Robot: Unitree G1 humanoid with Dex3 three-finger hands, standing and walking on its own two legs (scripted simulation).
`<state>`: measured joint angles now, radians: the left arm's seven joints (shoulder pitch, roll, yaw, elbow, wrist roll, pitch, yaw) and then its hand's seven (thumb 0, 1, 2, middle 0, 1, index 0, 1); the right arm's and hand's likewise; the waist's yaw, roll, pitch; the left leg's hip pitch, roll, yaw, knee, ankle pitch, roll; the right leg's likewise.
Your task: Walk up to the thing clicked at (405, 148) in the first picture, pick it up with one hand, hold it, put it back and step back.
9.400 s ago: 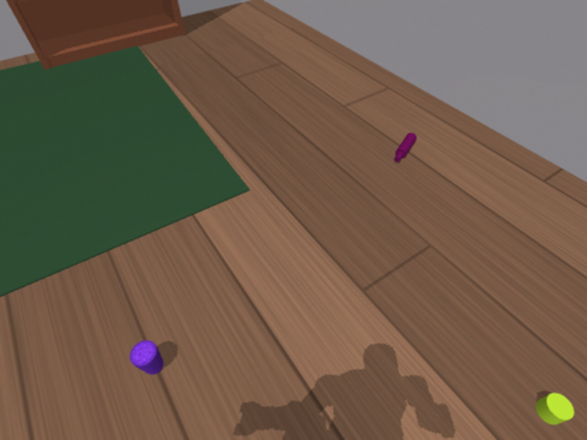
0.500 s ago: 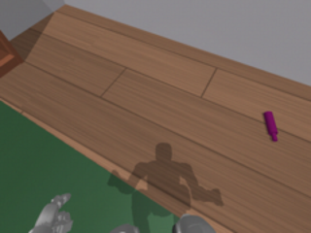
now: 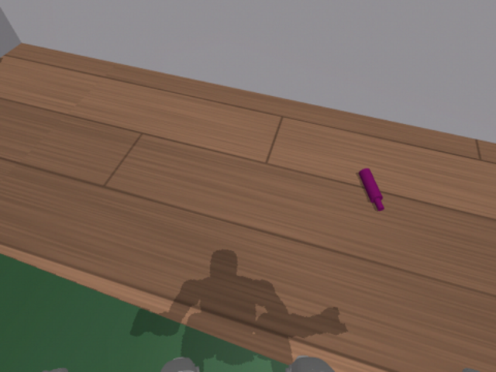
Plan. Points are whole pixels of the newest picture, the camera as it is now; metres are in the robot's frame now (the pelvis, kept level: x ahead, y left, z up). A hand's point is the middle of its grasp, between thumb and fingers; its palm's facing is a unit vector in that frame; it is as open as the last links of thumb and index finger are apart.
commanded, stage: walk up
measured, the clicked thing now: (372, 189) +0.96 -0.59 -0.72
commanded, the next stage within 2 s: none
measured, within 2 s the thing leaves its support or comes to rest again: neither
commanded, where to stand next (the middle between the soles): +0.10 -0.01 m, yaw -7 degrees
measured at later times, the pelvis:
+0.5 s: pelvis +0.01 -0.05 +0.01, yaw +19 degrees
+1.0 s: pelvis +0.00 -0.12 +0.02, yaw +44 degrees
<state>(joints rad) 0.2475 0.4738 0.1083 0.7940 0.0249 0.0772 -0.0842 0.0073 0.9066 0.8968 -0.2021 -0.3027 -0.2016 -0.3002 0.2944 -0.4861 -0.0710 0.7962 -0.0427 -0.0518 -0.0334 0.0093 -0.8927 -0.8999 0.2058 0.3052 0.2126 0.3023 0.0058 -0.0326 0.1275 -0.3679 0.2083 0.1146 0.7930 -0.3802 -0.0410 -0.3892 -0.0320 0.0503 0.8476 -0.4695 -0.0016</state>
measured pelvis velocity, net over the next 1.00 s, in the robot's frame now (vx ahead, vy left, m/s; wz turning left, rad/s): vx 0.00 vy -0.12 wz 0.76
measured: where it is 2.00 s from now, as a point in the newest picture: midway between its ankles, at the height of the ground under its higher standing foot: outside the picture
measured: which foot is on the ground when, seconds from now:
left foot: down 0.00-0.02, up 0.04-0.28, down 0.30-0.64, up 0.66-1.00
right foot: up 0.00-0.00, down 0.02-0.32, up 0.34-0.62, down 0.64-1.00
